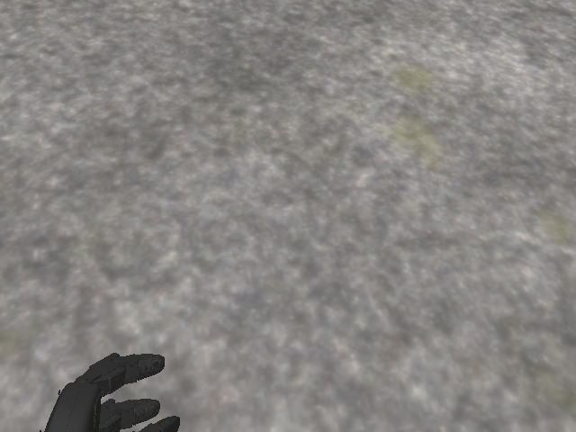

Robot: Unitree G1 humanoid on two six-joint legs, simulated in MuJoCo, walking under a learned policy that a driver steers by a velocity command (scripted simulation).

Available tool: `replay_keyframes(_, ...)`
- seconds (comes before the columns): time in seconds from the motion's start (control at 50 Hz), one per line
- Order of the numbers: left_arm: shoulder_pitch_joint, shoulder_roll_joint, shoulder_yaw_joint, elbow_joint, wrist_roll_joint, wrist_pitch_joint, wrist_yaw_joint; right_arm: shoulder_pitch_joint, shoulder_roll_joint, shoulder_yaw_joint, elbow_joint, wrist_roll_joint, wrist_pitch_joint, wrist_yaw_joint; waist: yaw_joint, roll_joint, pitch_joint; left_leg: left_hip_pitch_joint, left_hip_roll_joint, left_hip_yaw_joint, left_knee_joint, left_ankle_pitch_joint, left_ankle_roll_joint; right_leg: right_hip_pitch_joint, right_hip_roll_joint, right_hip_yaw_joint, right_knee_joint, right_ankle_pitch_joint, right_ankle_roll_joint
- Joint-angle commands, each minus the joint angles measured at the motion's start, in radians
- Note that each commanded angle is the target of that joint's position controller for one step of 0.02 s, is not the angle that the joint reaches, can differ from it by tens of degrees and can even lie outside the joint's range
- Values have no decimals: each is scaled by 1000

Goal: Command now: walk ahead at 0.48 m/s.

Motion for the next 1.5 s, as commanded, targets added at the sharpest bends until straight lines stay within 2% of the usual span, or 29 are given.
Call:
replay_keyframes(0.02,71,161,58,-48,2,-17,6,-12,-207,-52,-42,-2,7,-11,150,166,-68,-17,259,-66,254,1116,101,206,70,-44,-19,-73,-68)
replay_keyframes(0.04,247,201,78,2,3,-11,20,-32,-200,-48,-52,-7,12,-14,239,160,-178,-130,223,-42,459,1118,72,475,48,-22,-23,-25,-106)
replay_keyframes(0.06,442,275,93,43,18,-2,37,-26,-152,-30,-85,-31,7,-17,285,16,-346,-389,154,-19,791,711,48,826,-173,234,31,-40,-169)
replay_keyframes(0.08,446,290,89,62,23,-6,25,129,-9,7,-82,-13,-13,0,174,-248,-493,-748,-43,-114,1098,-172,2,1099,-389,752,-105,-310,-328)
replay_keyframes(0.1,417,188,68,63,13,-4,30,5,-145,-23,-88,17,-36,8,228,-138,-380,-854,7,-193,1177,-165,16,1000,-345,757,-207,-429,-273)
replay_keyframes(0.12,337,163,57,61,10,-3,35,-107,-177,-36,-129,40,-48,12,207,-94,-205,-898,55,-150,1160,-69,23,836,-311,587,-239,-375,-232)
replay_keyframes(0.16,234,137,48,56,24,-9,29,-165,-151,-38,-138,15,-52,4,133,27,-75,-822,133,-113,1061,72,9,564,-235,396,-299,-143,-206)
replay_keyframes(0.24,215,130,47,93,21,-34,24,-122,-97,-33,-134,3,-10,-1,65,-26,-39,-741,186,-104,950,128,-30,383,-190,249,-398,-56,-222)
replay_keyframes(0.36,299,186,55,143,14,-21,49,-360,-72,-18,-210,-10,-24,8,138,-7,23,-787,162,-51,552,458,-58,388,-128,104,-417,10,-176)
replay_keyframes(0.46,399,217,60,197,0,2,53,-502,-83,-15,-268,5,-36,36,189,-14,35,-801,122,-44,381,465,-32,554,-197,122,-353,-11,-158)
replay_keyframes(0.52,396,233,66,212,0,23,60,-479,-115,-25,-279,4,-42,49,152,-38,8,-751,97,-37,337,340,9,651,-239,140,-269,105,-128)
replay_keyframes(0.56,363,226,60,208,6,35,64,-271,-173,-58,-222,1,-42,42,38,-33,-119,-457,38,18,301,324,58,621,-174,82,-20,368,-86)
replay_keyframes(0.58,371,179,38,185,26,34,67,-91,-242,-82,-185,-8,-39,31,-27,44,-271,-159,166,-113,346,373,114,452,-118,36,264,201,-50)
replay_keyframes(0.6,504,55,2,169,22,13,57,-24,-334,-103,-164,-18,-33,32,32,316,-401,204,398,-597,252,155,279,29,68,16,637,-363,22)
replay_keyframes(0.62,464,136,17,189,6,-9,51,-13,-230,-76,-171,-9,-31,35,-4,266,-428,225,411,-760,136,37,278,-96,56,160,765,-589,14)
replay_keyframes(0.64,371,202,36,161,-20,-20,46,-89,-189,-61,-181,-8,-33,34,2,197,-268,107,382,-615,122,42,232,-173,3,155,799,-526,0)
replay_keyframes(0.7,292,176,39,144,7,-11,55,-236,-125,-41,-200,-24,-39,36,91,101,-96,-235,278,-345,51,308,189,-61,-109,119,651,-327,6)
replay_keyframes(0.8,257,123,30,136,20,27,62,-213,-153,-53,-163,-14,-56,31,116,85,-41,-320,249,-206,-48,435,212,-68,-128,103,483,-190,51)
replay_keyframes(0.92,61,92,18,88,17,9,47,-135,-178,-58,-114,-3,-39,10,52,85,9,-281,204,-90,-71,404,164,-52,-87,59,136,83,60)
replay_keyframes(1.04,-61,111,18,33,8,-9,15,-62,-191,-67,-57,8,-10,1,32,94,41,-113,282,-121,16,470,151,-63,-55,60,-6,-13,16)
replay_keyframes(1.08,-2,140,31,43,10,-17,12,-79,-205,-71,-54,10,0,-4,78,114,8,-92,285,-142,91,607,134,46,-25,46,-37,-83,-6)
replay_keyframes(1.12,261,220,72,119,18,-23,27,-111,-184,-60,-68,4,7,-7,208,98,-164,-213,198,-90,385,743,86,454,-17,35,-46,-49,-58)
replay_keyframes(1.14,442,299,92,146,30,-18,40,-100,-118,-34,-99,-23,4,-8,260,-45,-335,-436,113,-41,717,400,45,766,-233,269,-12,-41,-118)
replay_keyframes(1.16,450,327,95,161,33,-10,36,36,-19,-11,-103,2,-16,-1,182,-299,-437,-793,-34,-83,1001,-204,-2,1017,-412,699,-141,-266,-251)
replay_keyframes(1.18,417,219,70,146,22,-9,37,-38,-144,-39,-88,28,-28,0,224,-162,-339,-888,24,-177,1098,-189,2,933,-378,674,-202,-390,-209)
replay_keyframes(1.2,353,178,57,141,18,-12,41,-121,-181,-54,-115,40,-32,0,213,-121,-202,-928,68,-155,1097,-89,10,803,-349,516,-226,-366,-165)
replay_keyframes(1.26,217,117,42,144,36,-24,39,-141,-134,-62,-114,21,-9,-7,124,-82,-73,-792,160,-144,997,98,-6,512,-257,258,-324,-166,-123)
replay_keyframes(1.36,208,148,58,182,40,-39,52,-186,-83,-60,-151,15,31,-5,99,-35,-8,-844,178,-141,891,233,-32,450,-242,58,-396,18,-141)
replay_keyframes(1.5,278,204,73,214,27,-9,73,-399,-47,-39,-236,9,17,39,176,4,51,-857,151,-27,539,433,-15,568,-242,-113,-395,87,-117)
Keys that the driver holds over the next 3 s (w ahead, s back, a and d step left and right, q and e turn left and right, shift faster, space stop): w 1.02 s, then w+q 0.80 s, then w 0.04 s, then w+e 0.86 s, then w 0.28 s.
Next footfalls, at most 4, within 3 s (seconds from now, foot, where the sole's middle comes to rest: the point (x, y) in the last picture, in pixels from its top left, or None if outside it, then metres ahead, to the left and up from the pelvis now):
0.04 right None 0.22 -0.11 -0.76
0.58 left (206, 406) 0.52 0.13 -0.76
1.12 right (296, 284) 0.82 -0.11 -0.76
1.66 left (186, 216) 1.06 0.18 -0.76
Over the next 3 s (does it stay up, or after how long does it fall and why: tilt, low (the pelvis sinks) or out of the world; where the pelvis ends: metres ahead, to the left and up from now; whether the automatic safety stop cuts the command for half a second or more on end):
stays up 1.66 0.26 0.02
